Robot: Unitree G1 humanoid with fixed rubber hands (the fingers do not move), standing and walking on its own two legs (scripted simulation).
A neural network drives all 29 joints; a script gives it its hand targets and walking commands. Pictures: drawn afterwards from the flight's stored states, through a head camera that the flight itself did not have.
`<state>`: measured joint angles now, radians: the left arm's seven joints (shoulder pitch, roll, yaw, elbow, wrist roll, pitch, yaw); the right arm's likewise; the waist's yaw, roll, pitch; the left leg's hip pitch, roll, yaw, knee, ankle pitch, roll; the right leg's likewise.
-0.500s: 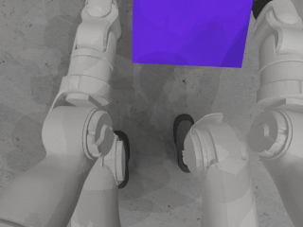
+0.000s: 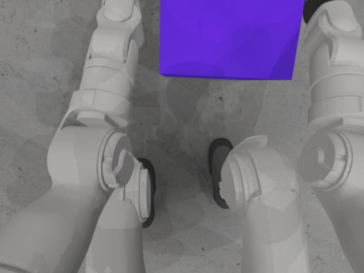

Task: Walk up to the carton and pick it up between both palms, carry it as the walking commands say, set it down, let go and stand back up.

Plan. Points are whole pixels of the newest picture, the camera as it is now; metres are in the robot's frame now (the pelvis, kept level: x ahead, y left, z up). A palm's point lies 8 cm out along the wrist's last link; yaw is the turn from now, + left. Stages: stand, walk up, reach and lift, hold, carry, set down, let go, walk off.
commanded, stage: set down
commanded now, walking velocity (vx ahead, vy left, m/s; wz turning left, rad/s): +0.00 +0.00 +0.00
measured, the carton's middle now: (216, 21) +0.52 -0.10 -0.25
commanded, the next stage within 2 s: let go in 1.86 s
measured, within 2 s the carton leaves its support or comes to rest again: neither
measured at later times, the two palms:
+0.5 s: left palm out of the picture +0.55 +0.09 -0.17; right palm (330, 19) +0.49 -0.27 -0.17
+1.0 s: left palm out of the picture +0.57 +0.09 -0.04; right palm out of the picture +0.50 -0.28 -0.05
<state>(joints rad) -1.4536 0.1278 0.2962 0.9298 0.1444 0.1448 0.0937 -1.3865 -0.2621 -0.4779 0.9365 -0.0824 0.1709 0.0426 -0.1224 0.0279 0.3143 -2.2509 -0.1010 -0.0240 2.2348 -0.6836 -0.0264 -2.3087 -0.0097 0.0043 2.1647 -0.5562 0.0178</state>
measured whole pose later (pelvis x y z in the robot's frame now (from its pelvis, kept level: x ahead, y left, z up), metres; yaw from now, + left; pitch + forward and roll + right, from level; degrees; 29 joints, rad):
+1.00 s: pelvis -0.01 -0.01 +0.07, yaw +0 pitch +43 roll +2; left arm -1.41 0.33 0.12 1.00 -0.10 0.18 0.13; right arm -1.29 -0.34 -0.29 0.94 0.12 0.14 -0.07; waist -0.11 0.03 0.13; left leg -2.11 -0.06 -0.01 1.96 -0.60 -0.03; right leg -2.19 0.02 0.02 1.90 -0.47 0.01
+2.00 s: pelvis +0.04 -0.01 +0.30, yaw +0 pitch +44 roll +1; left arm -1.10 0.16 0.31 0.85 0.17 0.17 0.06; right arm -0.99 -0.20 -0.44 0.80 -0.13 0.13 0.05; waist -0.10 0.04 -0.04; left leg -1.44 -0.04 -0.06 1.00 -0.33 -0.03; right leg -1.49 0.02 0.01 0.96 -0.24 -0.01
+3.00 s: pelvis +0.11 +0.01 +0.40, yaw -2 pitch -3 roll -1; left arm 0.23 0.21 0.03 0.43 0.00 0.11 -0.06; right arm 0.21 -0.23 -0.05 0.42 0.00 0.12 0.09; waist -0.01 0.02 0.09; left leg -0.08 -0.03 -0.05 0.44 -0.31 0.02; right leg -0.14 0.01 0.03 0.42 -0.23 0.01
